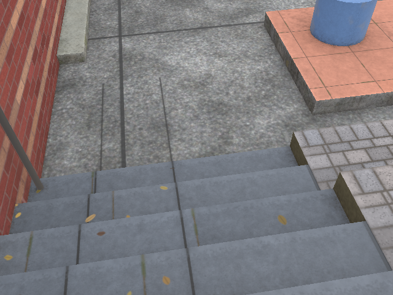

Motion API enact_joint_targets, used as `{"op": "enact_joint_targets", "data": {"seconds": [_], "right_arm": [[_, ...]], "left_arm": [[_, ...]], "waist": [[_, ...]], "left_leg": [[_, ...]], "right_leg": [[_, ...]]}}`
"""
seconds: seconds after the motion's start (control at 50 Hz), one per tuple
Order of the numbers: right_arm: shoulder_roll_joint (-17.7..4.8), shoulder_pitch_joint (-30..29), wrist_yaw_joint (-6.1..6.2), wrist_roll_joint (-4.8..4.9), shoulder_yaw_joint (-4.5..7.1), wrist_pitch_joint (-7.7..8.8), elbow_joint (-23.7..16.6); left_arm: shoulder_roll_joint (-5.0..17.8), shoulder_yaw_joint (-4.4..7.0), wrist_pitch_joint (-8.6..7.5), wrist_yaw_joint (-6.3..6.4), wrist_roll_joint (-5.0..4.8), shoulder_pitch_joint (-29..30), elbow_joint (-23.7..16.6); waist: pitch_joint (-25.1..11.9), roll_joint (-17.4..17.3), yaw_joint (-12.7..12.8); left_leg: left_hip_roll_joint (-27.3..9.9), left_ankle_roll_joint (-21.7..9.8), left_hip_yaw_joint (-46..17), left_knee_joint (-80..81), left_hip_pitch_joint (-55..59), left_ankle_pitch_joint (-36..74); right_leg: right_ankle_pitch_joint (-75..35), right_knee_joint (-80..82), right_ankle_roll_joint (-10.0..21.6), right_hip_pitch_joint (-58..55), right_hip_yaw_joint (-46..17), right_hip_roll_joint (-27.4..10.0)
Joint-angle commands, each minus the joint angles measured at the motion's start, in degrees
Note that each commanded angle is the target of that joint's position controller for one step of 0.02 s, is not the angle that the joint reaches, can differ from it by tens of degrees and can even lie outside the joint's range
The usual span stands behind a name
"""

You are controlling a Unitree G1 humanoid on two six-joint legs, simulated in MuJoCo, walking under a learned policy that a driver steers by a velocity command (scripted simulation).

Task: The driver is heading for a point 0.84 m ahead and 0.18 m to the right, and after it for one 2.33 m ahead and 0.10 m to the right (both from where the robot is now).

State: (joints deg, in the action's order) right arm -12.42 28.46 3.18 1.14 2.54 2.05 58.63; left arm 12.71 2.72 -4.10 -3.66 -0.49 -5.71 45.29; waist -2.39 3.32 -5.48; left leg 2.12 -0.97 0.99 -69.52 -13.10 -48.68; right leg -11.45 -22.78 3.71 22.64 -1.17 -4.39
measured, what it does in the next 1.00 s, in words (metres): goes down: left foot 0.15 m lower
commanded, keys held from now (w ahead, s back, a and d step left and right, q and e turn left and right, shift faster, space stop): w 0.50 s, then w+e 0.50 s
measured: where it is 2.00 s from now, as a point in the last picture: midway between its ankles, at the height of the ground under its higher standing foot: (213, 220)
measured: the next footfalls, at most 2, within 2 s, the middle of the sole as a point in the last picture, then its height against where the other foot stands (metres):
left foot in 0.56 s outside the picture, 0.15 m lower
right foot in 1.18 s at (232, 272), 0.15 m lower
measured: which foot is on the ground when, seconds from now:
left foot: down 0.00-0.00, up 0.02-0.54, down 0.56-1.00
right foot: down 0.00-0.58, up 0.60-1.00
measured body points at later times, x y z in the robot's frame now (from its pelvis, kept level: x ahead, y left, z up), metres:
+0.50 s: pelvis +0.25 +0.01 -0.10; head +0.26 +0.01 +0.35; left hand +0.17 +0.25 -0.25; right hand +0.45 -0.22 -0.19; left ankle +0.41 +0.14 -0.82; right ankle +0.09 -0.11 -0.76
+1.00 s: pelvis +0.51 +0.02 -0.21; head +0.50 +0.03 +0.24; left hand +0.71 +0.23 -0.32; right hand +0.39 -0.19 -0.36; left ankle +0.40 +0.13 -0.91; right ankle +0.69 -0.20 -0.88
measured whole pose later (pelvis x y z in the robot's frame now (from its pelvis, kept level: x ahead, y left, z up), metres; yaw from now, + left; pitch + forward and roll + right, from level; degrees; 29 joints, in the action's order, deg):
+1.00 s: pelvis +0.51 +0.02 -0.21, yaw -13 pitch +1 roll +2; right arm -9.7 27.7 2.5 -0.7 1.6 5.2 60.6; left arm 13.1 4.6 -1.1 -2.6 -0.2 -9.5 46.7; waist -2.6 2.0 -2.6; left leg -0.9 -0.8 12.0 -39.5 -6.1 -34.0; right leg -27.8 -41.7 5.3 43.3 -9.7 -2.3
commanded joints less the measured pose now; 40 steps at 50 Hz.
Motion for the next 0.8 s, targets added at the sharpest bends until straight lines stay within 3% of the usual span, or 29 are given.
{"op": "enact_joint_targets", "data": {"seconds": [0.02, 0.04, 0.06, 0.08, 0.1, 0.12, 0.14, 0.16, 0.18, 0.22, 0.24, 0.28, 0.3, 0.34, 0.36, 0.42, 0.5, 0.54, 0.56, 0.58, 0.6, 0.62, 0.64, 0.66, 0.68, 0.7, 0.72, 0.76, 0.8], "right_arm": [[1.13, 10.10, -1.91, 0.70, -0.23, 1.82, 2.11], [-2.89, 11.87, -2.59, 1.93, -0.09, 3.55, -0.33], [-2.79, 3.99, -2.13, 3.51, -0.38, 4.26, -6.05], [-5.41, -7.29, -0.59, 3.41, 0.30, 2.68, -7.93], [-3.09, -9.12, 0.51, 3.31, -0.33, 1.33, -9.76], [-3.01, -8.85, 0.71, 1.07, -0.52, 0.23, -10.17], [-5.25, -6.72, 0.16, 0.54, 0.95, 0.26, -8.89], [-5.58, -4.17, -0.12, 0.46, 1.78, 0.53, -7.71], [-4.60, -5.48, -0.40, -0.97, 2.00, 1.01, -8.72], [-1.14, -9.39, -1.02, -2.40, 1.15, 1.08, -10.37], [-1.48, -7.45, -1.93, -1.61, 1.31, 1.05, -9.84], [-3.99, -14.67, -2.87, -0.89, 2.08, 0.97, -12.72], [-3.93, -18.66, -3.34, -1.23, 2.06, 1.07, -14.22], [-2.82, -23.29, -4.99, -2.72, 1.75, 1.44, -15.86], [-1.56, -23.64, -5.54, -2.36, 1.51, 1.40, -15.99], [-0.37, -28.18, -6.33, -1.67, 0.70, 1.34, -18.59], [-1.43, -28.55, -6.97, 0.61, 0.38, 1.34, -19.46], [-4.37, -18.31, -6.98, 0.10, 2.04, 2.05, -15.53], [-6.10, -7.15, -6.53, -1.73, 2.94, 2.58, -11.15], [-8.12, 3.74, -6.54, -2.95, 3.35, 2.27, -7.63], [-9.52, 6.07, -6.64, -0.90, 2.85, 1.55, -7.43], [-14.15, 9.33, -6.81, 0.81, 4.41, 0.60, -6.37], [-12.52, 8.71, -6.35, 0.76, 4.10, -0.08, -4.15], [-6.70, 3.05, -5.53, -0.41, 2.01, -0.07, -4.79], [-4.63, -2.17, -5.50, -2.28, 0.88, 0.82, -5.45], [-1.41, -7.94, -5.98, -2.13, -0.07, 1.83, -6.19], [2.83, -12.11, -6.03, -2.47, -1.46, 2.84, -6.51], [0.02, -13.03, -4.77, -2.49, -1.08, 4.02, -6.41], [-3.19, -7.66, -2.32, -3.55, -0.37, 3.97, -2.96]], "left_arm": [[8.35, 2.09, -0.07, -0.25, 0.95, -29.89, 8.53], [10.16, 2.75, 1.34, -0.19, -1.39, -32.70, 8.83], [14.42, 4.02, 2.35, 0.20, -2.64, -33.85, 10.99], [6.37, 1.65, 2.83, 0.65, -0.71, -27.03, 9.61], [8.00, 1.51, 2.24, 1.05, 0.81, -21.06, 9.14], [5.57, 0.40, 1.00, 0.85, 1.29, -15.52, 7.95], [-0.98, -1.71, -0.48, 0.56, 1.77, -11.04, 7.14], [-0.47, -1.66, -1.27, 0.77, 1.84, -8.71, 7.24], [2.78, -0.95, -1.51, 2.06, 0.82, -9.74, 7.55], [4.15, -0.64, -0.96, 4.51, 1.47, -16.85, 11.26], [5.06, -0.45, -0.97, 4.76, 1.88, -18.68, 11.82], [3.18, -0.48, -1.29, 5.09, -0.41, -23.89, 13.73], [2.45, -0.73, -1.36, 5.20, -0.88, -26.21, 14.45], [1.65, -1.18, -0.93, 6.38, -1.16, -25.50, 13.74], [1.84, -1.33, -0.65, 6.43, -1.01, -25.17, 13.66], [3.70, -0.62, 0.90, 6.99, -1.08, -24.33, 12.41], [5.76, 0.85, 2.89, 8.08, -0.87, -25.45, 11.33], [5.35, 0.82, 3.13, 8.23, -0.64, -25.15, 12.47], [3.81, 0.58, 2.59, 7.17, -0.94, -26.23, 13.65], [0.37, 0.51, 1.08, 5.49, -1.16, -31.17, 15.59], [0.84, -0.19, -0.52, 4.12, -2.79, -36.25, 14.36], [2.69, -0.42, -1.76, 3.84, -4.51, -31.92, 9.71], [2.63, -0.30, -1.04, 4.94, -5.00, -21.89, 6.43], [3.77, 0.31, 0.54, 6.77, -4.13, -14.64, 4.69], [2.79, 0.06, 2.13, 7.48, -3.73, -15.73, 4.83], [0.59, 0.04, 3.25, 7.49, -2.11, -17.75, 5.88], [2.87, 1.48, 3.19, 7.21, -2.13, -19.12, 6.42], [3.05, 2.64, 2.54, 6.78, -1.30, -19.10, 6.35], [0.36, 2.18, 2.50, 5.38, 0.12, -14.06, 3.93]], "waist": [[-10.00, 14.74, 10.58], [-17.15, 19.19, 11.24], [-17.83, 19.43, 11.93], [-5.59, -1.57, 11.10], [-1.34, 2.83, 8.56], [2.30, -2.18, 5.40], [5.11, -4.71, 2.37], [5.31, -1.31, -0.16], [6.69, 0.07, 0.31], [2.81, 4.35, 2.08], [-0.07, 3.36, 1.42], [1.95, -0.51, 4.53], [3.12, -0.51, 6.26], [5.66, -0.99, 7.50], [6.02, -0.33, 7.71], [6.50, -0.13, 10.09], [9.13, 0.61, 11.93], [6.63, -1.82, 6.87], [1.06, -5.39, 2.72], [-8.13, -15.55, -0.19], [-15.74, -23.42, 0.64], [-22.52, -26.29, -1.26], [-14.75, -16.77, -1.55], [-5.34, -8.61, -0.13], [-1.88, -5.74, 2.90], [2.89, -3.86, 6.31], [5.09, -3.36, 9.60], [6.40, -6.72, 10.34], [3.85, -10.17, 8.90]], "left_leg": [[3.77, -1.91, -9.40, -46.54, -36.70, -3.56], [2.37, -0.63, -13.07, -51.87, -43.90, -0.88], [2.03, 0.60, -10.02, -50.29, -52.34, 5.88], [-3.04, -1.42, -5.19, -40.55, -54.00, 17.31], [-3.78, -1.20, -5.00, -40.25, -51.62, 21.90], [-6.14, -1.33, -7.03, -37.65, -47.33, 23.24], [-8.02, -3.39, -12.66, -21.45, -41.39, 35.44], [-9.37, -3.63, -10.69, -15.81, -36.32, 38.36], [-9.13, -1.97, -9.45, -2.12, -33.14, 44.47], [-9.11, -0.08, -6.67, 4.76, -30.15, 49.62], [-8.65, -0.11, -6.66, 3.02, -29.51, 54.37], [-10.11, -1.86, -10.83, 12.31, -40.17, 62.03], [-9.96, -2.52, -10.89, 16.73, -44.05, 64.17], [-7.33, -2.68, -7.05, 28.48, -31.51, 79.12], [-6.48, -2.78, -5.88, 29.86, -26.66, 80.41], [-3.57, -1.40, -2.92, 36.05, -16.49, 77.78], [-7.40, -0.84, -5.71, 46.99, -21.99, 62.22], [-8.27, -3.05, -4.06, 52.34, -10.50, 61.05], [-6.36, -4.14, -0.24, 49.57, 7.01, 67.35], [-13.92, -8.83, -6.49, 33.07, 31.75, 87.46], [-21.79, -12.13, -14.34, 23.93, 42.89, 90.82], [-30.41, -18.67, -30.67, 35.49, 44.41, 62.55], [-30.97, -19.46, -35.22, 46.06, 36.58, 38.88], [-28.23, -16.95, -31.27, 50.59, 25.73, 34.30], [-28.32, -17.15, -30.25, 50.20, 12.91, 34.94], [-25.63, -15.45, -26.07, 48.54, 1.92, 39.13], [-19.63, -9.54, -17.12, 47.21, -5.98, 40.06], [-15.25, -6.71, -7.05, 50.36, -12.15, 48.68], [-15.99, -9.12, -5.66, 49.38, -8.68, 59.38]], "right_leg": [[-27.82, -22.75, 7.18, -46.38, -6.66, -10.20], [-16.81, -18.60, 11.89, -49.17, -19.13, -15.59], [16.25, -3.92, 17.55, -48.76, -34.87, -22.54], [35.60, 4.61, 13.29, -35.41, -31.55, -17.73], [36.89, 6.19, 15.42, -25.10, -35.39, -20.19], [31.67, 3.99, 14.85, -14.44, -34.87, -19.70], [28.10, 0.91, 10.15, -4.46, -25.28, -14.07], [23.29, 1.06, 8.25, 1.50, -19.74, -10.17], [15.61, 3.00, 7.81, 4.24, -13.56, -6.71], [1.50, 1.30, 10.39, 0.96, -12.05, -6.63], [-0.13, -1.15, 11.17, -1.71, -12.88, -7.44], [9.22, -3.65, 9.94, -11.52, -13.90, -7.76], [12.99, -4.60, 9.49, -15.02, -15.56, -8.51], [23.43, -6.37, 7.17, -3.77, -9.42, -4.49], [25.96, -7.29, 7.08, -0.38, -8.48, -3.64], [28.59, -13.67, 6.77, 4.02, -6.91, -1.80], [23.36, -24.49, 7.14, -10.22, -13.51, -5.16], [16.81, -37.63, 5.95, -10.32, -13.56, -3.63], [17.36, -52.30, 4.38, -3.05, -9.69, 0.88], [47.68, -78.03, 0.87, 17.02, -8.68, 9.05], [62.08, -94.62, -1.32, 31.57, -11.27, 8.98], [57.71, -98.16, -2.95, 38.52, -12.10, 8.42], [50.59, -94.62, -4.14, 45.33, -6.68, 6.56], [44.64, -94.46, -3.94, 46.41, -2.61, 4.78], [37.26, -89.69, -2.31, 40.25, -5.35, 2.26], [35.14, -86.29, -0.92, 36.24, -7.12, 1.43], [23.59, -72.88, 1.12, 31.38, -11.49, -0.17], [12.71, -53.26, 0.30, 24.60, -11.08, 0.47], [7.83, -44.55, -1.15, 22.76, -9.80, 0.69]]}}
Keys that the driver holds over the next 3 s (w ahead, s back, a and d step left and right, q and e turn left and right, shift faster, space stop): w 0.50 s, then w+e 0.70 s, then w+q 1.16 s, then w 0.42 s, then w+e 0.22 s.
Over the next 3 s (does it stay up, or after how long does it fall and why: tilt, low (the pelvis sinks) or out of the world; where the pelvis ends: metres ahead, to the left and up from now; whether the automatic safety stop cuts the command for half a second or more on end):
stays up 1.60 0.00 -0.79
